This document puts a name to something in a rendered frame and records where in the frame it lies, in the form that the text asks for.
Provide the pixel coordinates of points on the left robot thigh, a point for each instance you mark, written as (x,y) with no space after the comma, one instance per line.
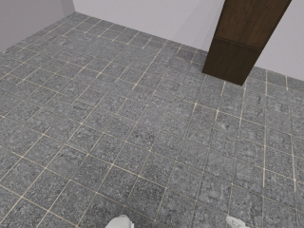
(120,222)

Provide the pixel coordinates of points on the right robot hand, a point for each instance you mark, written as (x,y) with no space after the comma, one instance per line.
(235,223)

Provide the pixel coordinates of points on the cupboard door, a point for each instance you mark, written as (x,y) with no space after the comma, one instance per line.
(250,21)

